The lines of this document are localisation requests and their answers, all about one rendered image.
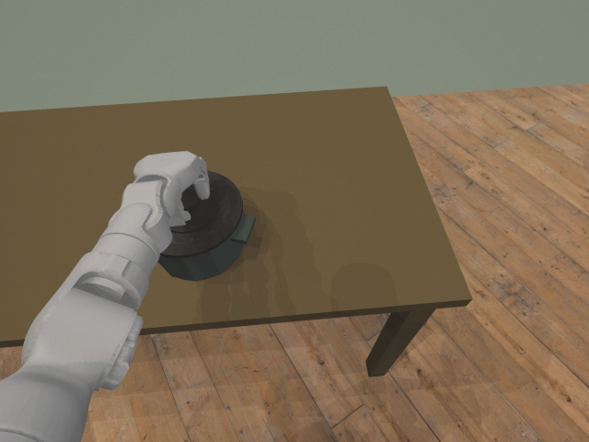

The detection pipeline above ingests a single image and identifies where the left robot forearm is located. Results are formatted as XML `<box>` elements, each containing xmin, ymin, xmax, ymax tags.
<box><xmin>21</xmin><ymin>170</ymin><xmax>182</xmax><ymax>366</ymax></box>

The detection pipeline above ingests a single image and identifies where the knob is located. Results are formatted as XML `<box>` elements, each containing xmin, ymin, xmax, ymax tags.
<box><xmin>181</xmin><ymin>189</ymin><xmax>200</xmax><ymax>214</ymax></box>

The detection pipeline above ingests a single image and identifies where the robot left upper arm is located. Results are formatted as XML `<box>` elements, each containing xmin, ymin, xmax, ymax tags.
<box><xmin>0</xmin><ymin>287</ymin><xmax>144</xmax><ymax>442</ymax></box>

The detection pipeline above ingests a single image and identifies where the table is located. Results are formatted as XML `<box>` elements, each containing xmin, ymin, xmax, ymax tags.
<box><xmin>0</xmin><ymin>87</ymin><xmax>473</xmax><ymax>377</ymax></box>

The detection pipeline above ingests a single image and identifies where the lid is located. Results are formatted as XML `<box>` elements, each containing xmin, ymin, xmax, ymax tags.
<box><xmin>160</xmin><ymin>170</ymin><xmax>243</xmax><ymax>259</ymax></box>

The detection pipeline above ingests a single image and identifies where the left robot hand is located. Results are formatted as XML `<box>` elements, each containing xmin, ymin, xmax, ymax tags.
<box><xmin>133</xmin><ymin>151</ymin><xmax>210</xmax><ymax>227</ymax></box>

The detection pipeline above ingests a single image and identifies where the pot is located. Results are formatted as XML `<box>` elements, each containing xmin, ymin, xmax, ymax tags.
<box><xmin>158</xmin><ymin>215</ymin><xmax>256</xmax><ymax>281</ymax></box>

